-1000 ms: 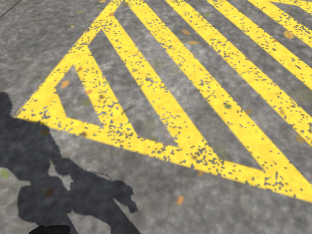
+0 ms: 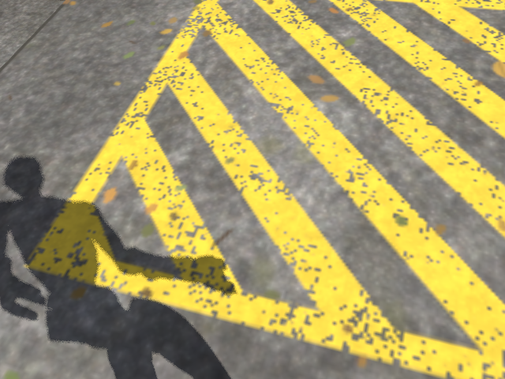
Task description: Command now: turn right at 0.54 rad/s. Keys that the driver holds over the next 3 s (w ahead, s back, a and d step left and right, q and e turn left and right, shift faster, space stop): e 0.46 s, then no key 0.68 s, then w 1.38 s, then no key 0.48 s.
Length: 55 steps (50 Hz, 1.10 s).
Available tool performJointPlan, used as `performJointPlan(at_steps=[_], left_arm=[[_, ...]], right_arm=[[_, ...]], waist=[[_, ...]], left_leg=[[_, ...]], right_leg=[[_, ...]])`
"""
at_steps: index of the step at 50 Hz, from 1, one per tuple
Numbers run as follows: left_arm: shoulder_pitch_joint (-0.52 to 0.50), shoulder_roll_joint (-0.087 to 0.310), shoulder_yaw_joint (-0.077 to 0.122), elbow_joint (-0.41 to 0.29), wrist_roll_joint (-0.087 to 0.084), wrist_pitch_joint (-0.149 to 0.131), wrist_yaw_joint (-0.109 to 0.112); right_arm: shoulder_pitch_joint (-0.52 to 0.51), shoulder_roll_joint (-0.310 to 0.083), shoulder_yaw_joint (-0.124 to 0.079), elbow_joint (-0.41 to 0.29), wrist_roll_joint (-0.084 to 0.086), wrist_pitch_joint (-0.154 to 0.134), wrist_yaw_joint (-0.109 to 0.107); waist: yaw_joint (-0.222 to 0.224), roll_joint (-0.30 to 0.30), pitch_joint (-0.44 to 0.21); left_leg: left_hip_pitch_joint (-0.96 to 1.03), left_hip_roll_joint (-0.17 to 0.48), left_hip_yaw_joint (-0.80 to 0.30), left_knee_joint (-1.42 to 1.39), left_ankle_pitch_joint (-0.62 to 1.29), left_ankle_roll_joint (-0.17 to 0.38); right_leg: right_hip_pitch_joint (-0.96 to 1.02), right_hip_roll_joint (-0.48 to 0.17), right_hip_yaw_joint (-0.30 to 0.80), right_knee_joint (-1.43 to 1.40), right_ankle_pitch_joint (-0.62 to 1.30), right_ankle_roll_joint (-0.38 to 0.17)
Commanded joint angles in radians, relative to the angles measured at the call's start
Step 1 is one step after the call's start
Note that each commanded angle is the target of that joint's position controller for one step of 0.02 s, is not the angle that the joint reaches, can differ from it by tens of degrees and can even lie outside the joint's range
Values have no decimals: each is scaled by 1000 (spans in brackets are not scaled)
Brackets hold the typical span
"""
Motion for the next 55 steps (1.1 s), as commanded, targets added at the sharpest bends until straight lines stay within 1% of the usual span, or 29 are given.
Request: performJointPlan(at_steps=[1, 6, 12, 14, 16, 17, 18, 19, 20, 21, 22, 23, 24, 27, 31, 33, 35, 36, 37, 38, 39, 40, 42, 44, 46, 47, 48, 50, 55], left_arm=[[-41, 155, 34, -87, -7, -19, 20], [-21, 187, 49, -100, -15, -3, 33], [-66, 200, 57, -133, -14, 15, 19], [-88, 197, 56, -144, -20, 21, 17], [-128, 189, 52, -160, -34, 30, 23], [-115, 160, 44, -167, -30, 31, 26], [-51, 95, 27, -163, -13, 30, 22], [-40, 143, 44, -192, -21, 19, 19], [-20, 220, 66, -170, -12, 14, 17], [-19, 240, 79, -148, -20, 18, 14], [-9, 214, 77, -129, -22, 30, 17], [-16, 192, 71, -133, -20, 38, 16], [-33, 159, 60, -141, -23, 40, 12], [-97, 111, 38, -180, -25, 33, 10], [-108, 91, 17, -191, -13, 29, 3], [-88, 105, 20, -181, -15, 32, -1], [-23, 97, 21, -148, -11, 31, -6], [-20, 118, 25, -148, -7, 32, -4], [-2, 178, 34, -158, -2, 33, 7], [-68, 191, 24, -174, 21, 32, 5], [-89, 125, 10, -178, 26, 16, -5], [-108, 100, 0, -164, 29, 1, -10], [-132, 114, 3, -151, 18, -16, -8], [-143, 97, -6, -136, 13, -20, -5], [-121, 84, -9, -116, 11, -20, -8], [-110, 83, -10, -109, 18, -18, -11], [-101, 78, -11, -112, 20, -13, -11], [-118, 87, -10, -102, 17, -12, -9], [-107, 77, -9, -73, 11, -11, -6]], right_arm=[[-19, -75, -22, -59, 6, -21, -5], [-58, -53, -8, -67, 11, -33, 5], [-36, -78, -8, -59, 21, -55, 29], [-9, -86, -9, -55, 23, -66, 38], [59, -94, -14, -35, 22, -75, 48], [89, -133, -25, -26, 13, -75, 47], [79, -196, -34, -39, -3, -65, 38], [73, -219, -36, -39, -35, -59, 40], [40, -170, -23, -62, -26, -62, 39], [-1, -119, -9, -74, -17, -60, 35], [-26, -103, -3, -81, -6, -56, 31], [-30, -95, 1, -81, 6, -52, 26], [-10, -101, 4, -74, 5, -48, 21], [56, -125, 0, -56, -3, -36, 14], [38, -166, -8, -55, 8, -27, 29], [47, -172, -5, -44, 18, -26, 38], [33, -157, 6, -33, 34, -25, 42], [83, -126, 19, -9, 34, -32, 45], [116, -70, 41, -12, -5, -43, 54], [127, -25, 54, -24, -19, -50, 54], [59, -84, 44, -29, -12, -45, 45], [40, -95, 40, -31, -2, -42, 43], [47, -100, 37, -9, -5, -33, 34], [83, -88, 43, 10, -5, -32, 39], [96, -93, 49, 24, -10, -35, 45], [98, -116, 47, 29, -8, -34, 46], [87, -145, 37, 47, 1, -35, 47], [75, -106, 46, 58, -3, -40, 47], [91, -103, 49, 104, 0, -49, 36]], waist=[[-29, -140, -136], [-2, -166, -123], [2, -193, -121], [-9, -199, -133], [-56, -188, -139], [-53, -140, -155], [-2, 97, -177], [12, 261, -133], [6, 168, -121], [14, 115, -100], [21, 94, -85], [6, 104, -67], [-7, 108, -61], [-51, 131, -85], [-61, 159, -111], [-57, 160, -106], [-14, 138, -97], [-15, 98, -99], [-41, -72, -161], [-81, -255, -147], [-28, -203, -130], [-37, -204, -105], [-37, -224, -77], [-60, -194, -84], [-54, -142, -93], [-39, -110, -72], [-20, -38, -29], [-36, -25, -19], [-39, -22, -57]], left_leg=[[-93, 5, -67, 24, 78, -12], [-50, -8, -85, -231, 100, -45], [116, -39, -88, -411, 50, -39], [169, -44, -88, -502, 62, -26], [307, -37, -67, -722, 235, 0], [429, 52, -119, -768, 341, 32], [541, 265, -311, -774, 544, 118], [513, 410, -509, -780, 698, 299], [491, 426, -474, -780, 662, 342], [471, 349, -358, -767, 605, 294], [468, 285, -271, -760, 535, 248], [471, 265, -228, -759, 542, 242], [458, 243, -189, -764, 568, 246], [529, 246, -151, -765, 618, 274], [488, 262, -113, -754, 642, 275], [478, 267, -119, -735, 623, 269], [426, 243, -99, -683, 563, 225], [362, 217, -79, -655, 475, 162], [263, 146, -8, -522, 260, 70], [201, 68, 40, -498, -48, 3], [237, 76, 5, -454, -99, -23], [231, 73, 0, -458, -60, -23], [235, 71, -12, -497, 18, -27], [320, 73, -13, -566, 120, -28], [408, 84, -21, -668, 330, -17], [418, 94, -23, -670, 361, -6], [371, 82, -14, -655, 290, 12], [369, 80, -18, -680, 290, 15], [407, 79, -17, -683, 330, 6]], right_leg=[[207, -224, 279, -174, 411, -151], [240, -201, 324, -161, 307, -155], [167, -183, 426, -125, 359, -171], [181, -172, 466, -95, 421, -161], [146, -123, 463, -47, 374, -109], [64, -77, 430, 11, 224, -61], [-75, 49, 272, 229, -147, -2], [-264, 141, 155, 414, -445, 49], [-291, 63, 158, 592, -404, 85], [-291, 46, 148, 653, -330, 101], [-300, 36, 134, 679, -273, 120], [-326, 30, 123, 702, -225, 139], [-312, 30, 101, 687, -202, 150], [-292, 18, 60, 535, -190, 162], [-106, -9, -2, 284, -190, 145], [-34, 1, -27, 158, -144, 130], [113, 20, -56, -101, 53, 86], [221, -3, -13, -193, 168, 56], [366, -167, 184, -178, 445, 13], [277, -312, 312, -149, 526, -125], [206, -294, 308, -167, 400, -182], [195, -252, 274, -174, 330, -159], [190, -208, 235, -169, 304, -114], [155, -187, 198, -151, 360, -93], [134, -130, 158, -143, 189, -42], [107, -103, 147, -148, 84, -24], [98, -76, 123, -157, 38, -9], [108, -71, 116, -131, 72, -4], [141, -62, 96, -109, 204, -6]])
Next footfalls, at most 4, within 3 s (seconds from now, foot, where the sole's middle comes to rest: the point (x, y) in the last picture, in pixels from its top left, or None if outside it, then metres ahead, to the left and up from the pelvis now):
0.34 left None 0.11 0.12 -0.78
0.74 right None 0.01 -0.11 -0.78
1.86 right None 0.41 -0.25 -0.78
2.40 left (337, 268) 0.77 -0.13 -0.78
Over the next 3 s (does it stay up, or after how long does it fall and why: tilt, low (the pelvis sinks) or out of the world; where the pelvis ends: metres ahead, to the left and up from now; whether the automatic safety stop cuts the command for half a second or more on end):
stays up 0.79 -0.26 -0.01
